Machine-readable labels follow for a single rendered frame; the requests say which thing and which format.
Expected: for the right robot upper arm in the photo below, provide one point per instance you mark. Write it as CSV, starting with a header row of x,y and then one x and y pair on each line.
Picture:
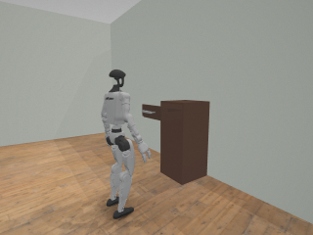
x,y
125,104

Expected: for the robot right forearm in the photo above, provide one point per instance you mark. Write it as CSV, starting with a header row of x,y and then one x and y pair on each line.
x,y
133,129

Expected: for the cabinet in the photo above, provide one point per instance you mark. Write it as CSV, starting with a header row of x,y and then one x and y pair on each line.
x,y
184,141

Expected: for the left robot hand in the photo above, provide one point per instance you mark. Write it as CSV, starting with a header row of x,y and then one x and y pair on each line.
x,y
107,135

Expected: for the robot right thigh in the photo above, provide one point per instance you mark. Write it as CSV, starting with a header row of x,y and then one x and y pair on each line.
x,y
126,146

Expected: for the drawer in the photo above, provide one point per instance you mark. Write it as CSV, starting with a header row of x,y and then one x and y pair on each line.
x,y
160,113

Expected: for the right robot hand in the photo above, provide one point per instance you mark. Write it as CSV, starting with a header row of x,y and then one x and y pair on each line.
x,y
142,148

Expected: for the robot left forearm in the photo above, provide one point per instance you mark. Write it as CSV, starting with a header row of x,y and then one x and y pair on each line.
x,y
106,125

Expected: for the robot torso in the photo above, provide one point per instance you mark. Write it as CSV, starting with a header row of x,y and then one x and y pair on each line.
x,y
114,116

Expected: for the left robot upper arm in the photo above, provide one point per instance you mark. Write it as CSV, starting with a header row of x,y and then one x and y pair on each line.
x,y
104,108

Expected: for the handle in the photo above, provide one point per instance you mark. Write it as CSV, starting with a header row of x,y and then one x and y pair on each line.
x,y
147,112

